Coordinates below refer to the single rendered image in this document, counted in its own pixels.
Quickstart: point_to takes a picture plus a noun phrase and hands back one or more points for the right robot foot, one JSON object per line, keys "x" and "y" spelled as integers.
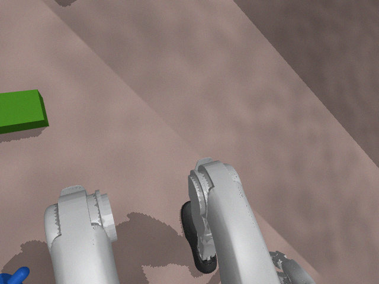
{"x": 203, "y": 266}

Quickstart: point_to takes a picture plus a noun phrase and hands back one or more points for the right robot hand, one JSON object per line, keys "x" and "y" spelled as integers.
{"x": 293, "y": 273}

